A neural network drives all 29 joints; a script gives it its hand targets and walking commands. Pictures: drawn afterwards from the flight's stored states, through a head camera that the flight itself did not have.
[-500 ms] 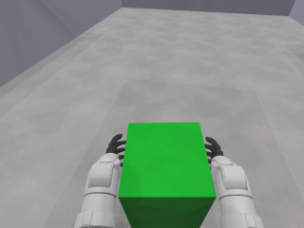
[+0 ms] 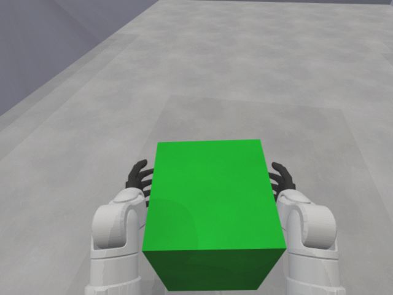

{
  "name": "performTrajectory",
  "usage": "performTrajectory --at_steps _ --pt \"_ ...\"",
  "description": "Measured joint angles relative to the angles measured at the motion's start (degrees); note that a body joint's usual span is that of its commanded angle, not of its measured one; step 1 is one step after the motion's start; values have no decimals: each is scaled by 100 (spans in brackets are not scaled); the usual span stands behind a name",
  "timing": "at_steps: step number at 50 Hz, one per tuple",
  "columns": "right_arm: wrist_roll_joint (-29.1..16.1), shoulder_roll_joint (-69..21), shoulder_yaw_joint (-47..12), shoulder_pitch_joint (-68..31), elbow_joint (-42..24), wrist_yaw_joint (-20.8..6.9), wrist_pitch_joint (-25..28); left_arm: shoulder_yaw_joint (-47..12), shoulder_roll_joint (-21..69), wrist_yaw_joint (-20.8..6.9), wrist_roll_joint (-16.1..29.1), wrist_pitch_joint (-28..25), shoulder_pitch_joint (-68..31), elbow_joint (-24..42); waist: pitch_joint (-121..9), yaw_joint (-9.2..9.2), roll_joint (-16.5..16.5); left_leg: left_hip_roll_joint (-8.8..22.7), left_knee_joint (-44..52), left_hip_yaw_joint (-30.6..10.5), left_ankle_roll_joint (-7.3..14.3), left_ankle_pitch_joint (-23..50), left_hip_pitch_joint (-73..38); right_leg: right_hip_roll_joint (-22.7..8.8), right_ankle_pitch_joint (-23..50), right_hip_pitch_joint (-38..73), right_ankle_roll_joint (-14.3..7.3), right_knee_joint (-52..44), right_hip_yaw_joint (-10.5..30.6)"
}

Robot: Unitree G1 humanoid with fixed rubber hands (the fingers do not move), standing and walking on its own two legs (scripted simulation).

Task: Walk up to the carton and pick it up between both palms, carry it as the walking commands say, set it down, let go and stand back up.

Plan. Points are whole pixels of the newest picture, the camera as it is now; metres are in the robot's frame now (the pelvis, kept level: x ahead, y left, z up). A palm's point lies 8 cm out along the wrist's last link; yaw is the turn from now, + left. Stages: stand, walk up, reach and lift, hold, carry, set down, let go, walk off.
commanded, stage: carry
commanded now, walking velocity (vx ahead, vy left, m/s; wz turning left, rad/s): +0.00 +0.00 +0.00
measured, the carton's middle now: (210, 221) +0.27 +0.00 +0.04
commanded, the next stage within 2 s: none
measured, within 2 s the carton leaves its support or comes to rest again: neither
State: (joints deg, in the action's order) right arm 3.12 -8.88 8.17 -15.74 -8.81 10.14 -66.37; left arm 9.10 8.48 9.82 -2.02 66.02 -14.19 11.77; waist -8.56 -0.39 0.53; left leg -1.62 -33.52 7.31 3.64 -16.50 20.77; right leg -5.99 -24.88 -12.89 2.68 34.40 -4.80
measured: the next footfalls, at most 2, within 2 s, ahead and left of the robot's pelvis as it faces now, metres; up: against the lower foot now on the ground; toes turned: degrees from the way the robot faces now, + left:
right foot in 0.86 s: +0.16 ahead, -0.10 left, +0.00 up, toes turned -8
left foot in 1.04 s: +0.23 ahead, +0.05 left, +0.00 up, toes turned +11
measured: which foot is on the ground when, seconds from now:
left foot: down 0.00-0.90, up 0.92-1.00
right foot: down 0.00-0.76, up 0.78-0.84, down 0.86-1.00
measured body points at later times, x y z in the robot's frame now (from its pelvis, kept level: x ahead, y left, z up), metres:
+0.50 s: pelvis +0.10 +0.01 +0.00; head +0.10 -0.01 +0.45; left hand +0.37 +0.14 +0.07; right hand +0.35 -0.15 +0.06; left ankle +0.01 +0.08 -0.72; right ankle -0.07 -0.12 -0.70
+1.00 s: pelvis +0.26 -0.04 -0.05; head +0.27 -0.06 +0.40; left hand +0.52 +0.10 +0.00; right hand +0.52 -0.19 -0.01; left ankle +0.10 +0.07 -0.69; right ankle +0.12 -0.09 -0.73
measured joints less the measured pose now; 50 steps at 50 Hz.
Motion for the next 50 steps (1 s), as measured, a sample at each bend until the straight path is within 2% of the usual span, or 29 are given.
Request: performTrajectory --at_steps 2,4,9,19,24,26,29,31,33,35,36,37,38,39,41,42,43,45,47,50 --pt "15 4 -29 26 71 -2 28 13 -4 -6 8 -30 42 -53 -68 -27 -70 39 -100 -2 -15 -176 23 29 2 82 81 -148 -18" --pt "-13 65 -219 300 -214 1 1 -161 -49 -5 51 -24 288 184 -107 -58 -96 50 -148 6 -38 -293 23 34 -18 134 96 -231 -41" --pt "-76 139 -452 841 -668 9 -77 -465 -105 42 129 47 753 554 52 -49 -161 95 -294 -13 56 -588 -69 43 -29 252 87 -169 -182" --pt "-132 159 -617 1395 -1454 29 -7 -766 -116 79 242 -113 1231 1155 142 1 -465 242 -538 25 10 -988 -149 91 -104 414 50 -219 -405" --pt "-93 154 -640 1559 -1522 36 -15 -822 -115 53 248 -148 1328 1100 55 58 -498 259 -413 -39 -38 -864 -414 62 274 346 -104 305 -497" --pt "-90 152 -696 1547 -1566 43 -62 -812 -111 40 240 -166 1448 1212 20 52 -588 354 -371 -71 -69 -986 -579 160 352 300 -171 505 -495" --pt "-92 156 -769 1463 -1635 44 -65 -760 -109 34 235 -163 1481 1418 -34 43 -642 460 -466 -102 -159 -1376 -752 350 139 433 -223 212 -638" --pt "-72 158 -716 1516 -1609 37 -18 -794 -112 16 208 -146 1359 1277 -195 62 -518 436 -945 -158 -251 -1210 -539 327 -278 719 -151 -135 -745" --pt "-52 158 -638 1574 -1569 21 4 -837 -116 0 157 -50 1169 1104 -296 28 -106 273 -1379 -63 -367 -1384 -360 113 -876 858 -40 -122 -724" --pt "-45 157 -567 1607 -1494 7 -22 -897 -116 -25 87 -11 1123 942 -336 87 235 154 -1146 67 -349 -1636 -425 -97 -1292 921 27 223 -800" --pt "-37 155 -593 1594 -1366 5 -39 -874 -119 -39 62 -21 1203 881 -361 103 382 85 -1006 158 -278 -1841 -579 -221 -1393 848 19 580 -753" --pt "-18 155 -659 1543 -1170 5 -66 -808 -120 -51 50 -45 1341 828 -375 95 467 50 -969 257 -259 -1836 -694 -322 -985 614 -6 1186 -590" --pt "-3 157 -724 1450 -985 -1 -121 -738 -115 -79 50 -56 1495 826 -346 79 398 122 -1013 343 -276 -1938 -796 -233 -804 283 8 1944 -331" --pt "-7 158 -777 1379 -867 -5 -169 -696 -104 -82 35 -70 1648 880 -263 75 239 250 -1112 409 -304 -2073 -903 -36 -967 -40 -4 2612 -127" --pt "-32 155 -865 1431 -878 -11 -164 -696 -77 -38 31 -91 1884 1070 -26 147 -39 389 -1204 416 -404 -2283 -1159 271 -1333 -545 -142 3064 -23" --pt "-46 152 -882 1506 -966 -11 -125 -706 -74 -21 58 -93 1907 1151 122 195 -110 386 -1221 367 -439 -2352 -1268 370 -1376 -719 -243 2764 -38" --pt "-45 149 -873 1579 -1069 -10 -66 -727 -80 -14 85 -101 1849 1175 278 245 -160 368 -1303 285 -451 -2407 -1331 438 -1051 -787 -321 2187 -103" --pt "-43 145 -666 1770 -1097 -22 121 -878 -102 1 114 -202 1582 802 419 394 -388 479 -1978 -78 -464 -2216 -1094 459 -1284 -493 -567 1973 -494" --pt "-11 135 -555 1861 -1014 -15 300 -935 -115 -55 77 -315 1342 426 437 389 -324 390 -2654 -364 -496 -1853 -775 362 -1544 -245 -652 1895 -731" --pt "49 151 -604 1697 -1076 50 361 -870 -114 -191 75 -591 1293 375 528 259 -139 336 -2887 -422 -376 -1936 -357 407 -1703 108 -678 1585 -872"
